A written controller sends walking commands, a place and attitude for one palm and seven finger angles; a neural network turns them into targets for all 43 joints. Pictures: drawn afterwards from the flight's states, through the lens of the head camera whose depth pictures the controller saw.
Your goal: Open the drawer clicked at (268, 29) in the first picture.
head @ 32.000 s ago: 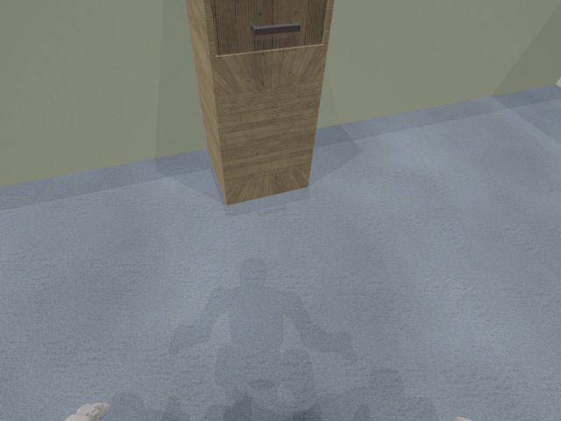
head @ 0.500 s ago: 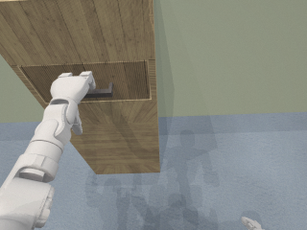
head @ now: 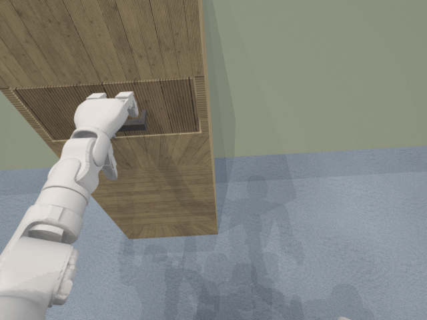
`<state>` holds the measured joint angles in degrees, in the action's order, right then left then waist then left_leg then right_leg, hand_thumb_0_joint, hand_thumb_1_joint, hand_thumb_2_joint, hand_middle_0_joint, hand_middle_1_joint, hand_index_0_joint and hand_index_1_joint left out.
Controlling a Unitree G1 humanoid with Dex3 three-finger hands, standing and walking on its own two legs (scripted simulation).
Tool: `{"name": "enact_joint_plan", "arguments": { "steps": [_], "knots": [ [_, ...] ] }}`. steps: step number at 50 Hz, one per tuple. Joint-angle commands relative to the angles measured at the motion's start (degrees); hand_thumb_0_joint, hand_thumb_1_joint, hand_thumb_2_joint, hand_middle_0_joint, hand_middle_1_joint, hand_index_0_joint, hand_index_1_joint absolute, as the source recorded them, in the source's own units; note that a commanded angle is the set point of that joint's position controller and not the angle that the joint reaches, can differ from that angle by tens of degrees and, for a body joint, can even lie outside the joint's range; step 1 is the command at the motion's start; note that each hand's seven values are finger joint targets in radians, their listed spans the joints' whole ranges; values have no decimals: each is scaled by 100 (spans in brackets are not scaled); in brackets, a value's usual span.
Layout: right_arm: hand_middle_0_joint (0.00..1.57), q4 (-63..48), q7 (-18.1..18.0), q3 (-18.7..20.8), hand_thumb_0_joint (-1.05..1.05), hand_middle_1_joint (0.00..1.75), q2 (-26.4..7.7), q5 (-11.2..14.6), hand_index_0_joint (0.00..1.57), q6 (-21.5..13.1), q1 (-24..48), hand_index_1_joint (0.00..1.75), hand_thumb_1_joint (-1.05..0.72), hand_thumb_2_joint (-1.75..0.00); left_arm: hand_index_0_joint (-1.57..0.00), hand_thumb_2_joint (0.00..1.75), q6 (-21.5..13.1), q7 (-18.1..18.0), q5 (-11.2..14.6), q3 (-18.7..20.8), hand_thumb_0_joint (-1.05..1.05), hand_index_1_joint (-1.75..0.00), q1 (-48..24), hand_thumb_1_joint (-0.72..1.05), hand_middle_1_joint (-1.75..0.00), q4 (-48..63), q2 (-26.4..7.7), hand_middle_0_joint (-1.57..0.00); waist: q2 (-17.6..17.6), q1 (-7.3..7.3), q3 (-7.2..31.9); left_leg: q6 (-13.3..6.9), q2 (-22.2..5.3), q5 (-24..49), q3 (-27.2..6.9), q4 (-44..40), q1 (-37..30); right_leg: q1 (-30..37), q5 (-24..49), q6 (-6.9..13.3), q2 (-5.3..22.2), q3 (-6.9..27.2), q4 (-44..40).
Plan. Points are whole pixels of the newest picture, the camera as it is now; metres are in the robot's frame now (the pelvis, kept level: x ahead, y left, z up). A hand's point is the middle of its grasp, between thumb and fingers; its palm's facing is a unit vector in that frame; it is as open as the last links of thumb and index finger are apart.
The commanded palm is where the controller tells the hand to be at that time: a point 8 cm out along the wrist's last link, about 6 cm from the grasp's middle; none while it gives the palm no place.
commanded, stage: re-aim the fingers above the handle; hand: left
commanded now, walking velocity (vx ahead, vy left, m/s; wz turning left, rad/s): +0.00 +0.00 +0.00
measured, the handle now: (113, 120) +0.53 +0.25 +0.06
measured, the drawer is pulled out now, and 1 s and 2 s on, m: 0.00 0.00 0.00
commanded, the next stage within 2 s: lower the fingers behind the handle in 1.56 s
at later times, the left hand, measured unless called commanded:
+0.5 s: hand (120, 134) +0.45 +0.20 +0.10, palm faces +0.02 -0.03 -1.00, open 13.8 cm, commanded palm +0.43 +0.24 +0.16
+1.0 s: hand (109, 127) +0.45 +0.22 +0.11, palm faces +0.09 -0.04 -0.99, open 13.8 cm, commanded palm +0.43 +0.25 +0.16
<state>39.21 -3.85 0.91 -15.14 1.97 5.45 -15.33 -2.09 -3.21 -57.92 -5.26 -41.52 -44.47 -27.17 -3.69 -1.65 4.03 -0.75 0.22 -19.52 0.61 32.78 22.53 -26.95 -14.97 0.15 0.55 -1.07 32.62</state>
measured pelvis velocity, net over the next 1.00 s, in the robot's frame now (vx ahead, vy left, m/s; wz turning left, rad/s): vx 0.00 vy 0.01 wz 0.01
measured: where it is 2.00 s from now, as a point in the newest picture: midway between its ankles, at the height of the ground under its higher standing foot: outside the picture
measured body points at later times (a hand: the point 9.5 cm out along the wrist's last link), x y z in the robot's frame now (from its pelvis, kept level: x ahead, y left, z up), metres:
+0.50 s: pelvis -0.01 +0.01 +0.00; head +0.05 -0.01 +0.45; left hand +0.44 +0.20 +0.15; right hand +0.09 -0.26 -0.13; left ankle -0.04 +0.11 -0.73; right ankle +0.01 -0.12 -0.73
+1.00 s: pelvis +0.00 +0.01 +0.00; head +0.06 +0.01 +0.44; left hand +0.44 +0.22 +0.16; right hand +0.09 -0.26 -0.13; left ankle -0.04 +0.11 -0.73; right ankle +0.01 -0.12 -0.73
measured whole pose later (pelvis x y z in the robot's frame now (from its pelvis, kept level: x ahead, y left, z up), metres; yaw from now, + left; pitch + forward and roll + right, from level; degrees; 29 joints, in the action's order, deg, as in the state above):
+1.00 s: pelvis +0.00 +0.01 +0.00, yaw +1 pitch +11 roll -1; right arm 40.2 -3.1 2.3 -15.9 1.2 3.4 -15.2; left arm -9.3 -8.5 -58.8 -5.1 -42.9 -40.4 -28.0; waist -2.2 -1.0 3.9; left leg -1.5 1.0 -20.9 0.2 36.3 25.9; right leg -29.3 -15.6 -0.7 1.4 -1.4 34.4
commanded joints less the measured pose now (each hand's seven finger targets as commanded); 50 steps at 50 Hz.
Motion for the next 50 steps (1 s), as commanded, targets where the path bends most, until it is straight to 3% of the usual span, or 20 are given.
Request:
{"name": "enact_joint_plan", "arguments": {
  "steps": [1, 5, 7, 10, 15, 19, 22, 25, 27, 28, 30, 33, 34, 35, 37, 39, 43, 46, 47, 50],
  "knots": [
    [20, -594, -89, 262, 0, 30, -673, -66, 20, -207, -83, 30, -90, -90, -30, 30, -256, -672, -185, 1404, 0, -120, -2820, -50, -120, 1058, -2526, -30, 87, 189, 2192, -100, 205, 2158, 80, -243, -131, 1586, 1927, 169, -145, 49, -75],
    [20, -606, 20, 317, 0, 30, -674, -80, 20, -276, -69, 30, -90, -90, -30, 30, -39, -1016, -255, 1515, 0, -120, -2303, -50, -120, 946, -2487, -30, 13, 333, 2569, -51, 183, 2553, 191, -216, -157, 1888, 2316, 170, -175, 61, -8],
    [20, -599, 53, 329, 0, 30, -726, -35, 20, -294, -85, 30, -90, -90, -30, 30, 207, -965, -196, 1060, 0, -120, -2177, -50, -120, 665, -2020, -30, 265, 170, 2249, -63, 129, 2220, 236, -303, -106, 1667, 2093, 119, -171, 17, -118],
    [20, -610, 45, 369, 0, 30, -853, 46, 20, -285, -97, 30, -90, -90, -30, 30, 463, -648, -95, 704, 0, -120, -2007, -50, -120, 480, -1723, -30, 583, -7, 2052, -133, 105, 2028, 260, -372, -215, 1548, 1905, 101, -184, 15, -307],
    [20, -635, -74, 416, 0, 30, -838, 61, 20, -325, -104, 30, -90, -90, -30, 30, 145, -73, 150, -305, 0, -120, -2826, -50, -120, 1444, -755, -30, 388, -410, 1756, -212, 120, 1876, 79, -338, -865, 863, 1453, 100, -215, -22, -506],
    [20, -501, -154, 379, 0, 30, -763, -22, 20, -379, -235, 30, -90, -90, -30, 30, -360, -247, 88, 255, 0, -120, -3306, -50, -120, 1599, -1343, -30, 6, -253, 1924, -144, 164, 1959, -55, -273, -994, 741, 1300, 177, -214, -33, -358],
    [20, -455, -111, 315, 0, 30, -694, -70, 20, -392, -258, 30, -90, -90, -30, 30, -498, -761, -108, 995, 0, -120, -3501, -50, -120, 1493, -2070, -30, -199, -13, 2251, -57, 190, 2228, -60, -221, -750, 997, 1481, 215, -206, -44, -152],
    [20, -394, -31, 238, 0, 30, -675, -103, 20, -364, -94, 30, -90, -90, -30, 30, -174, -1299, -269, 1645, 0, -120, -3299, -50, -120, 1012, -2751, -30, -149, 238, 2429, 26, 208, 2491, 16, -221, -308, 1456, 1855, 220, -200, -30, -7],
    [20, -401, 24, 180, 0, 30, -628, -56, 20, -363, 65, 30, -90, -90, -30, 30, 272, -1449, -309, 1236, 0, -120, -2995, -50, -120, 474, -2342, -30, -47, 244, 2070, 57, 168, 2289, 140, -313, -101, 1415, 1813, 191, -182, -67, -47],
    [20, -390, 42, 172, 0, 30, -678, -45, 20, -356, 95, 30, -90, -90, -30, 30, 491, -1432, -322, 1191, 0, -120, -2840, -50, -120, 236, -2383, -30, 4, 271, 2068, 59, 146, 2201, 214, -363, -54, 1489, 1820, 171, -165, -47, -89],
    [20, -427, 39, 169, 0, 30, -773, -12, 20, -269, 114, 30, -90, -90, -30, 30, 866, -1155, -344, 1087, 0, -120, -2479, -50, -120, -391, -2372, -30, 487, 246, 2218, 20, 143, 2123, 282, -415, 54, 1761, 1914, 134, -167, -34, -136],
    [20, -605, 13, 246, 0, 30, -902, 55, 20, -172, -27, 30, -90, -90, -30, 30, 1095, -385, -176, 479, 0, -120, -2102, -50, -120, -460, -1775, -30, 777, 50, 2227, -86, 88, 2176, 330, -452, -190, 1718, 2132, 72, -156, -59, -265],
    [20, -701, -6, 272, 0, 30, -927, 84, 20, -168, -42, 30, -90, -90, -30, 30, 1059, -91, -35, 122, 0, -120, -2079, -50, -120, -217, -1359, -30, 893, -74, 2190, -141, 82, 2168, 306, -423, -340, 1598, 2125, 46, -164, -69, -335],
    [20, -764, -30, 314, 0, 30, -942, 81, 20, -174, -79, 30, -90, -90, -30, 30, 912, 197, 78, -232, 0, -120, -2154, -50, -120, 134, -918, -30, 914, -236, 2194, -181, 65, 2309, 239, -370, -578, 1435, 2130, 47, -173, -79, -396],
    [20, -766, -103, 359, 0, 30, -949, 40, 20, -189, -70, 30, -90, -90, -30, 30, 416, 599, 283, -512, 0, -120, -2373, -50, -120, 966, -596, -30, 874, -412, 1887, -237, 101, 2241, 93, -259, -891, 985, 1870, 33, -212, -82, -461],
    [20, -735, -167, 363, 0, 30, -871, -23, 20, -243, -88, 30, -90, -90, -30, 30, -152, 696, 354, -394, 0, -120, -2798, -50, -120, 1764, -736, -30, 415, -404, 1926, -237, 147, 2459, -48, -157, -1166, 745, 1694, 81, -219, -46, -384],
    [20, -510, -162, 408, 0, 30, -713, -109, 20, -323, -420, 30, -90, -90, -30, 30, -999, 106, 343, 389, 0, -120, -3408, -50, -120, 2493, -1402, -30, -447, -209, 2269, 39, 92, 3541, -253, 120, -1589, 327, 1711, 190, -262, -100, -78],
    [20, -303, 3, 387, 0, 30, -693, -112, 20, -323, -516, 30, -90, -90, -30, 30, -824, -664, 78, 964, 0, -120, -3498, -50, -120, 1727, -1927, -30, -490, -70, 2135, 208, 105, 3434, -240, 145, -1048, 350, 1692, 233, -282, -173, 71],
    [20, -279, 48, 364, 0, 30, -668, -110, 20, -323, -495, 30, -90, -90, -30, 30, -658, -942, -10, 1333, 0, -120, -3290, -50, -120, 1410, -2214, -30, -330, 72, 2166, 201, 129, 3257, -206, 106, -743, 560, 1712, 254, -280, -189, 131],
    [20, -259, 169, 285, 0, 30, -686, -128, 20, -277, -221, 30, -90, -90, -30, 30, 52, -1460, -221, 1412, 0, -120, -3198, -50, -120, 710, -2341, -30, -258, 189, 2324, 175, 160, 2815, -15, -32, -260, 1031, 1835, 251, -248, -149, 156]
  ]
}}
